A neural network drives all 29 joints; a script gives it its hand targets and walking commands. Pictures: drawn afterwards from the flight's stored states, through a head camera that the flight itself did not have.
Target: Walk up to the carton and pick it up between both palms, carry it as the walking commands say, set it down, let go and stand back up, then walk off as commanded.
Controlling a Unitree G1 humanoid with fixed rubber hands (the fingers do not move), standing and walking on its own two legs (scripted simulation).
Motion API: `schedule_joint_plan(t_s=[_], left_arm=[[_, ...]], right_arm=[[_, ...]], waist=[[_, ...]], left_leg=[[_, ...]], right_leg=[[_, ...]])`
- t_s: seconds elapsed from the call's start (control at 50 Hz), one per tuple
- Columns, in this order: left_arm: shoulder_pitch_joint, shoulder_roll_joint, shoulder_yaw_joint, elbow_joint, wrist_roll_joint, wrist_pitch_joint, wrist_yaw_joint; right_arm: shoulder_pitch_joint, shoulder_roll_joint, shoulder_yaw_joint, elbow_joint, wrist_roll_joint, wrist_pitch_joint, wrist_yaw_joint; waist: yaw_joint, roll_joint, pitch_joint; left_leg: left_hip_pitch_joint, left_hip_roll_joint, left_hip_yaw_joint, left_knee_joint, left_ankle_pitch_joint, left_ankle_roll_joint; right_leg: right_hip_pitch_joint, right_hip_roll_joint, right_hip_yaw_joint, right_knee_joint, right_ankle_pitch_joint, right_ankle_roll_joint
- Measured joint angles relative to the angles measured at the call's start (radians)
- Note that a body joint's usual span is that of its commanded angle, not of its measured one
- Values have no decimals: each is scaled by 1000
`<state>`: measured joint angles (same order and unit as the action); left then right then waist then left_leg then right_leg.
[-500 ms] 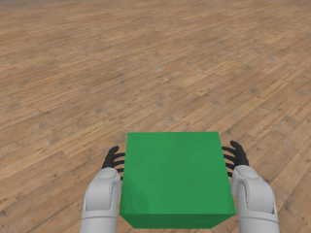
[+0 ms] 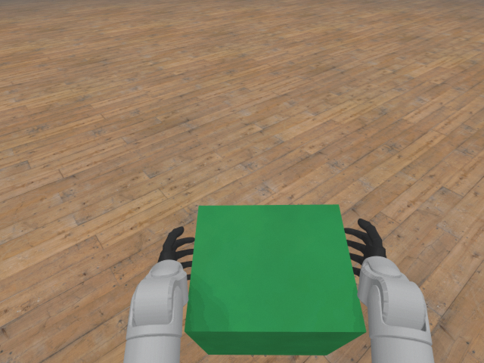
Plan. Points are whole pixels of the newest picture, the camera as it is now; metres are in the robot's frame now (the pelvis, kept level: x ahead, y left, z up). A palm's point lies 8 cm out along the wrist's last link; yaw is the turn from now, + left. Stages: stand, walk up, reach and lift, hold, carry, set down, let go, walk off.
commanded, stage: carry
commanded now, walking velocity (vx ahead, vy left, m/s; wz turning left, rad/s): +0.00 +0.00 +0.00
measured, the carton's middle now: (267, 286) +0.31 -0.01 -0.04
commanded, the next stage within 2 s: none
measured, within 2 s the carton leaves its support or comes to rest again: neither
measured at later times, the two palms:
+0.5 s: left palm (169, 268) +0.28 +0.16 +0.05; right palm (368, 267) +0.29 -0.16 +0.07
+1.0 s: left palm (177, 253) +0.30 +0.15 +0.07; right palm (374, 253) +0.30 -0.17 +0.08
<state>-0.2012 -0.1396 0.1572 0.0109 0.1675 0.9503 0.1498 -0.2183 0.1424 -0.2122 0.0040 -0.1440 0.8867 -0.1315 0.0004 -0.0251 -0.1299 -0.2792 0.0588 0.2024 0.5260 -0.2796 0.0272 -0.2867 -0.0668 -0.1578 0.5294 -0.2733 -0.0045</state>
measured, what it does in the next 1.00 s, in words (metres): stands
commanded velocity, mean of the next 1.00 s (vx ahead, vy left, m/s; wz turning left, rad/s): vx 0.00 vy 0.00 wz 0.00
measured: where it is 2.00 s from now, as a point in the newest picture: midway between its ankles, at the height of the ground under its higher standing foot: outside the picture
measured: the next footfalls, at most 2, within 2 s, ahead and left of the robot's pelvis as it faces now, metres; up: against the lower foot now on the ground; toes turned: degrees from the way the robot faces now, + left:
none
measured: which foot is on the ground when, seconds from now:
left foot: down 0.00-1.00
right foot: down 0.00-1.00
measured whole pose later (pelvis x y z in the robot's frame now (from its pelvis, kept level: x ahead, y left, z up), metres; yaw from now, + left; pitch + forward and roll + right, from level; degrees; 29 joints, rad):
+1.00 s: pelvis +0.01 +0.00 +0.00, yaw +0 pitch +2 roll +0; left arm -0.29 -0.14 0.18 0.06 0.18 0.91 0.17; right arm -0.29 0.14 -0.25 0.06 -0.14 0.85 -0.13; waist 0.00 -0.02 -0.12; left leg -0.28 0.06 0.20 0.53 -0.29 0.02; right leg -0.29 -0.06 -0.15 0.55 -0.29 -0.01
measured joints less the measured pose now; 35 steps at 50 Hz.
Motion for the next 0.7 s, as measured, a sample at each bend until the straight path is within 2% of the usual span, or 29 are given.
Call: schedule_joint_plan(t_s=[0.04,0.12,0.2,0.26,0.34,0.38,0.42,0.48,0.56,0.6,0.7], left_arm=[[12,2,-13,-36,-9,7,5],[-26,-5,10,32,13,-10,0],[12,2,-19,-33,-4,-3,6],[-25,-4,1,51,23,-22,-1],[-15,-2,-6,5,8,-19,1],[-29,-5,6,7,-2,-24,3],[-48,-9,22,65,22,-43,-4],[-3,0,-5,25,7,-36,1],[-3,0,-8,41,8,-39,7],[14,2,-24,-10,-6,-30,12],[-52,-10,14,42,10,-33,9]], right_arm=[[13,-2,8,-36,6,5,2],[-28,6,-24,33,-18,-11,12],[17,-3,7,-28,5,-11,8],[-8,1,-20,48,-23,-32,21],[3,-1,-8,-4,1,-24,7],[-9,1,-12,-11,8,-22,-2],[-28,5,-26,44,-21,-38,10],[14,-2,3,13,-5,-34,6],[12,-2,-10,43,-8,-44,14],[31,-5,1,-7,9,-37,11],[-26,3,-37,33,3,-35,7]], waist=[[0,-5,6],[-2,-1,10],[-4,3,12],[-2,11,5],[-2,22,17],[-2,19,26],[-1,15,12],[1,3,3],[-1,-5,1],[-2,1,2],[-3,26,7]], left_leg=[[-3,-4,1,-9,7,2],[-6,-5,5,-10,11,7],[-2,-12,9,-16,10,11],[-1,-17,11,-18,11,14],[-2,-18,14,-15,8,16],[0,-18,13,-16,9,16],[-4,-18,12,-18,10,15],[2,-17,12,-19,4,11],[11,-15,10,-9,-6,6],[8,-14,9,-6,-9,6],[0,-10,7,-2,-8,5]], right_leg=[[-4,-3,1,-5,5,2],[-8,-4,6,-9,14,5],[-10,-10,12,-5,11,10],[-12,-15,15,0,8,14],[-15,-16,19,3,7,16],[-13,-16,18,3,6,16],[-16,-16,17,1,7,15],[-12,-14,19,4,-1,14],[-5,-14,18,16,-15,12],[-7,-14,17,18,-18,11],[-11,-9,16,14,-12,10]])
